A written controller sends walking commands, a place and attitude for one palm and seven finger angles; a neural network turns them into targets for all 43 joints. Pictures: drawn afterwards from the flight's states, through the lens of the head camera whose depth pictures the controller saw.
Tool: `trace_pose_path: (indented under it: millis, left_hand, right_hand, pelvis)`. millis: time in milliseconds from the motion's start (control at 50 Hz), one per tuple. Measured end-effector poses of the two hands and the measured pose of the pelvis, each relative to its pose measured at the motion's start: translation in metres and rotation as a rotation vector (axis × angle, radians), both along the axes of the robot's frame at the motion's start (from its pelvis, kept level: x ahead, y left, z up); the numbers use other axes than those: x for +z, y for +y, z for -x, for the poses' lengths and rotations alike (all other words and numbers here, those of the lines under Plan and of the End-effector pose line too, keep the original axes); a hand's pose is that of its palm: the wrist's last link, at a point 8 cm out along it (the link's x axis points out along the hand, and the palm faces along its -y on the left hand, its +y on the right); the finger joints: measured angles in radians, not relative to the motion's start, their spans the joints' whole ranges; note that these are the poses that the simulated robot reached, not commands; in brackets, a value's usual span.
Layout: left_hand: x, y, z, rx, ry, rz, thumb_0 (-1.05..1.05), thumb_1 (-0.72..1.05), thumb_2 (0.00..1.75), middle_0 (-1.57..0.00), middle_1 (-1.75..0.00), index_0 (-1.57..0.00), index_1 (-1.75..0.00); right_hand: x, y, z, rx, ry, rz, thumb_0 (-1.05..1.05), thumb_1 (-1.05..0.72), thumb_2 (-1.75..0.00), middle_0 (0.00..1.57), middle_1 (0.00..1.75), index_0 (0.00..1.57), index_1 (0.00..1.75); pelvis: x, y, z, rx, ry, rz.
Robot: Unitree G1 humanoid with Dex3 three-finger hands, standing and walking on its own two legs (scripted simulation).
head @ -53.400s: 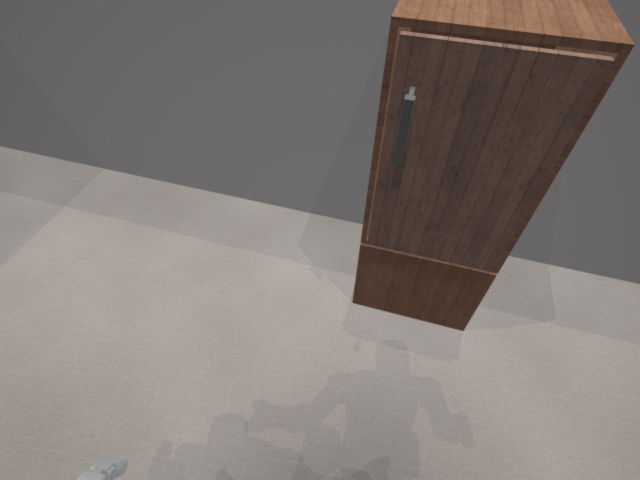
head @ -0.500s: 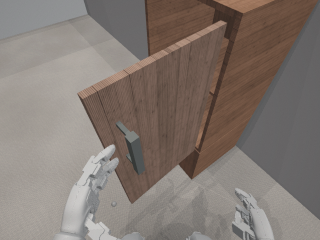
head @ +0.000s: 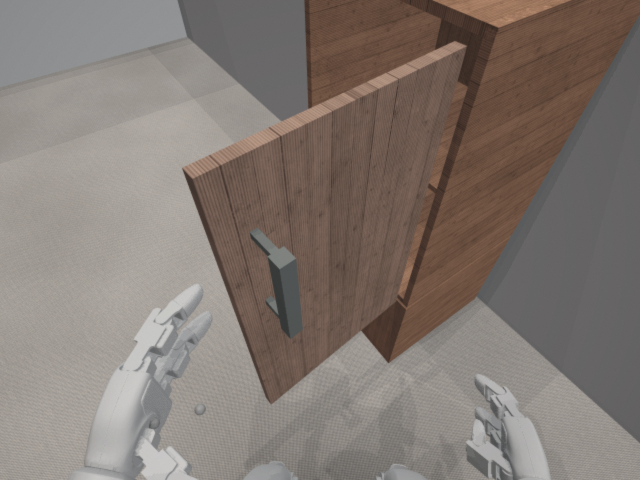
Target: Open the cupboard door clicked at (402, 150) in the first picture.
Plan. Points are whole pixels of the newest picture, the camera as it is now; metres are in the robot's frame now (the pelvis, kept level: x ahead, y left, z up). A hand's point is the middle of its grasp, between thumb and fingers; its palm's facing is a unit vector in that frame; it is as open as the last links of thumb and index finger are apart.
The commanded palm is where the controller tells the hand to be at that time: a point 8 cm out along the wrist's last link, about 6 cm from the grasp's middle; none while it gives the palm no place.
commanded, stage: draw the hand back to the body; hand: left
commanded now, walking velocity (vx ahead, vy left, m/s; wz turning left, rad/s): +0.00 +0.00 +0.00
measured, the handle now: (277, 286) +0.32 +0.08 +0.10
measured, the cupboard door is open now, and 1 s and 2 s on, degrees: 95 95 95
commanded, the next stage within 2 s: step back with the hand held close in 1.44 s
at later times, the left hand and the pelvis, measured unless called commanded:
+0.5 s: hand (103, 369) +0.19 +0.20 +0.15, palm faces +0.17 -0.94 -0.30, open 15.5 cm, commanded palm +0.15 +0.25 +0.18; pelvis +0.01 +0.01 +0.04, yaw +0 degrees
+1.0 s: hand (7, 288) +0.22 +0.26 +0.22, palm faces +0.41 -0.82 -0.40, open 9.8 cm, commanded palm +0.18 +0.31 +0.24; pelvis +0.03 +0.01 +0.07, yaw -1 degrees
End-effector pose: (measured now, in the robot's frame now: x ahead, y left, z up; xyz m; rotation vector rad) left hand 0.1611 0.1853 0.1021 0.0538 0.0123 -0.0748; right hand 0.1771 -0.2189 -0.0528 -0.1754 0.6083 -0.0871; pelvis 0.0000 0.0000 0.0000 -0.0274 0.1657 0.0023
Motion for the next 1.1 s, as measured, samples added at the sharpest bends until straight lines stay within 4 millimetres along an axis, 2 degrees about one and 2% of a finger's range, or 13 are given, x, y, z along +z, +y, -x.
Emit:
trace_pose_path:
  millis: [120,380,440,580,840,1100]
  left_hand:
    - [0.02,0.013,0.002,0.024,-0.021,-0.016,-0.01,-0.5,0.3,-0.15,-0.3,-0.15,-0.3]
    - [0.046,0.043,0.0,0.048,-0.028,-0.046,-0.01,-0.47,0.31,-0.15,-0.3,-0.15,-0.3]
    - [0.057,0.054,-0.002,0.14,-0.019,-0.178,-0.01,-0.41,0.33,-0.15,-0.3,-0.15,-0.3]
    - [0.072,0.077,0.002,0.332,0.024,-0.296,-0.01,-0.22,0.41,-0.16,-0.3,-0.16,-0.3]
    - [0.113,0.102,-0.015,0.431,-0.072,-0.367,0.0,0.22,0.6,-0.18,-0.3,-0.18,-0.3]
    - [0.149,0.122,-0.024,0.519,-0.18,-0.416,0.01,0.67,0.8,-0.2,-0.3,-0.2,-0.3]
  right_hand:
    - [0.009,0.007,0.004,-0.009,-0.012,-0.016,0.02,-0.91,-0.89,0.2,0.3,0.2,0.3]
    - [0.028,0.008,-0.002,0.003,-0.055,0.004,0.02,-0.9,-0.89,0.2,0.3,0.2,0.3]
    - [0.033,0.008,-0.004,-0.007,-0.05,0.024,0.02,-0.9,-0.89,0.2,0.3,0.2,0.3]
    - [0.044,0.014,-0.009,-0.013,-0.018,0.04,0.02,-0.9,-0.89,0.2,0.3,0.2,0.3]
    - [0.053,0.025,-0.025,0.034,0.008,0.032,0.02,-0.9,-0.89,0.2,0.3,0.2,0.3]
    - [0.057,0.013,-0.034,0.033,0.03,0.036,0.02,-0.9,-0.89,0.2,0.3,0.2,0.3]
  pelvis:
    - [0.009,0.003,-0.002,0.0,-0.027,0.004]
    - [0.024,0.007,-0.008,0.005,-0.073,0.011]
    - [0.03,0.007,-0.011,-0.005,-0.09,0.009]
    - [0.048,0.011,-0.018,-0.008,-0.137,0.006]
    - [0.068,0.016,-0.03,-0.014,-0.203,-0.008]
    - [0.075,0.01,-0.034,-0.023,-0.229,-0.011]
